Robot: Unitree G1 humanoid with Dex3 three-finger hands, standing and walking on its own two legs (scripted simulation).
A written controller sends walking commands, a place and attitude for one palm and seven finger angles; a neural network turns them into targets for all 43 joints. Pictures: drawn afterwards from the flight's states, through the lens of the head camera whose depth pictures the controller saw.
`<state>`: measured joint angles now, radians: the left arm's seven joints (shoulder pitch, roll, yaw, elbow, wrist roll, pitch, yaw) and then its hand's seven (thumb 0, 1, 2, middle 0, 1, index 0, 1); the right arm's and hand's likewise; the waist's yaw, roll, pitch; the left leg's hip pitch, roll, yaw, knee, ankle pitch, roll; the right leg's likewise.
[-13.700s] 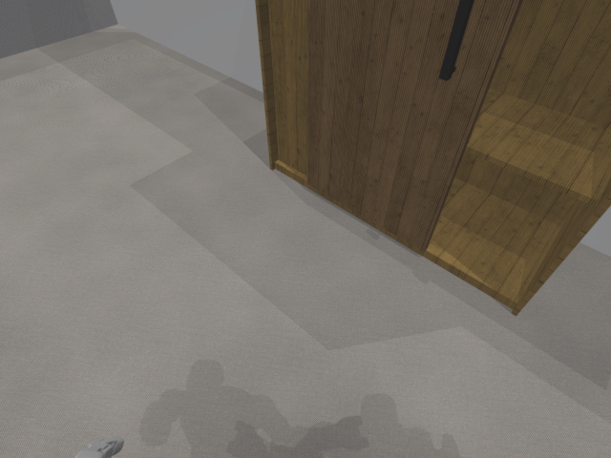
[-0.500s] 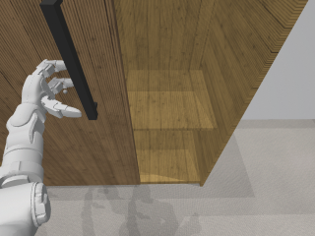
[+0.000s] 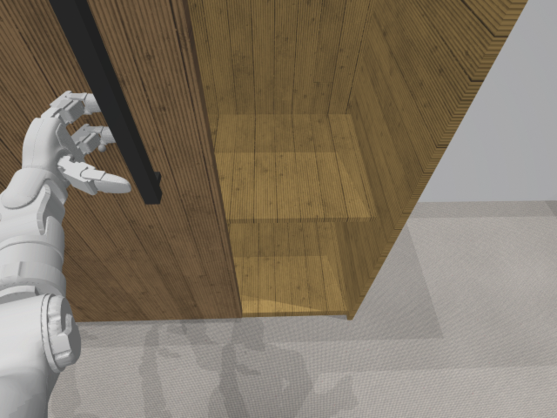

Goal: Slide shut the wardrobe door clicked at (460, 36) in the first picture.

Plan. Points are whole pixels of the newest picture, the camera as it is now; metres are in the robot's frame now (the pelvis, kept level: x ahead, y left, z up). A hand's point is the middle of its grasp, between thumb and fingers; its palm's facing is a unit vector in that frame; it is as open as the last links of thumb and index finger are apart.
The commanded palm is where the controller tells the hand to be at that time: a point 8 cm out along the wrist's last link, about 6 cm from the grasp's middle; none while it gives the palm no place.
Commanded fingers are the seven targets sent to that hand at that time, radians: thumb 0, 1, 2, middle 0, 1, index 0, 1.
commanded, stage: slide the fingers in behind the handle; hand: left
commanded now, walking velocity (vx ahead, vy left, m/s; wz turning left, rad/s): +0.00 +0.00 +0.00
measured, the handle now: (124, 113) +0.49 +0.21 +0.18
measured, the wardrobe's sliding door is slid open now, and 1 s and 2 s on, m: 0.38 0.38 0.38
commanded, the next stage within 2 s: grip the handle and tug to test in 1.72 s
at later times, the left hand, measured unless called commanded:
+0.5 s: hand (111, 155) +0.44 +0.22 +0.15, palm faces +0.01 -1.00 -0.01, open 14.0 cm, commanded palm +0.41 +0.27 +0.15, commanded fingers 0.00 -0.50 0.30 -0.30 -1.20 -0.30 -1.20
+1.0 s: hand (127, 157) +0.43 +0.20 +0.15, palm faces +0.02 -1.00 -0.01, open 14.0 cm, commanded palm +0.40 +0.25 +0.15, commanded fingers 0.00 -0.50 0.30 -0.30 -1.20 -0.30 -1.20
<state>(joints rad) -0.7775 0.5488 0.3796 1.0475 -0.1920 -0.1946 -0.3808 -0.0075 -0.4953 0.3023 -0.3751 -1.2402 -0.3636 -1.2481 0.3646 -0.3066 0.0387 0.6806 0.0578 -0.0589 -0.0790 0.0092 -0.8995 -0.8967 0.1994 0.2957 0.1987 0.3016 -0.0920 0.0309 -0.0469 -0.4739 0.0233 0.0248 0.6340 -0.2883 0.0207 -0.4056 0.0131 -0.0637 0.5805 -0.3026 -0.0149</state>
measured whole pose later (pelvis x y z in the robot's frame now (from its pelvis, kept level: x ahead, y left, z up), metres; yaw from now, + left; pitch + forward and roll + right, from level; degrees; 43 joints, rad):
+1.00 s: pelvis +0.01 +0.01 +0.00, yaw +0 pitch +4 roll -1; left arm -0.61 0.38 0.29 0.76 -0.20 -0.12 -0.23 -0.01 -0.50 0.30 -0.30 -1.20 -0.30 -1.20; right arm 0.32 -0.27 0.04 0.66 0.06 -0.07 -0.06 0.01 -0.90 -0.90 0.20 0.30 0.20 0.30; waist -0.06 0.04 -0.05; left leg -0.38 0.01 0.04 0.59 -0.29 0.03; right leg -0.32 0.00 -0.05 0.55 -0.30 -0.01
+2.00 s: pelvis +0.01 +0.00 +0.00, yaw -1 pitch +4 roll -1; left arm -0.61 0.36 0.28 0.77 -0.20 -0.11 -0.21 -0.01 -0.38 0.35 -0.31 -1.21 -0.30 -1.22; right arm 0.31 -0.27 0.03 0.67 0.06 -0.07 -0.06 0.01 -0.90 -0.90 0.20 0.30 0.20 0.30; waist -0.06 0.04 -0.05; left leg -0.37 0.01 0.04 0.59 -0.29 0.02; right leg -0.31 0.01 -0.04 0.55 -0.30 -0.01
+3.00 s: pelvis +0.02 +0.00 +0.01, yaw -2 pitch +5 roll -1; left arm -0.56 0.36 0.31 0.71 -0.20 -0.10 -0.19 0.01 0.71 0.83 -0.37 -1.40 -0.36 -1.40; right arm 0.32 -0.27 0.03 0.65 0.06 -0.06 -0.05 0.01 -0.90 -0.90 0.20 0.30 0.20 0.30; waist -0.08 0.04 -0.05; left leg -0.36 0.03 0.06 0.57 -0.30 0.02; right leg -0.31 0.02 -0.02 0.53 -0.30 -0.01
